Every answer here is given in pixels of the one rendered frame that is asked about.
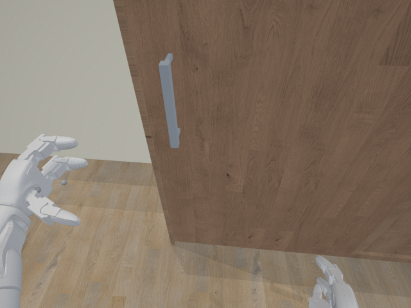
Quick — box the wardrobe door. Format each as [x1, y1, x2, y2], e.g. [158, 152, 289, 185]
[123, 0, 411, 257]
[356, 192, 411, 255]

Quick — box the right robot hand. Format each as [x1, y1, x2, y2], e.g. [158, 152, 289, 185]
[309, 255, 359, 308]

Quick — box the left robot hand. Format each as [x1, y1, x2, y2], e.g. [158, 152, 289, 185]
[0, 134, 88, 226]

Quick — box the handle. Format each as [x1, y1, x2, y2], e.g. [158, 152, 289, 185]
[159, 53, 180, 148]

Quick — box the left robot forearm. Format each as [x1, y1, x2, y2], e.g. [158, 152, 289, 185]
[0, 205, 31, 308]

